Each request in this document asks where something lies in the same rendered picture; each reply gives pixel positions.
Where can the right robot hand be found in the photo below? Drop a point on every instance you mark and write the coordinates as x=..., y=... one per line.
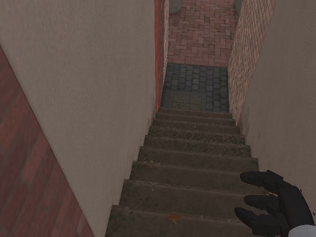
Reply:
x=288, y=210

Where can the right robot forearm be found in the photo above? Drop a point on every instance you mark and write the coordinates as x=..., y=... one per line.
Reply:
x=303, y=231

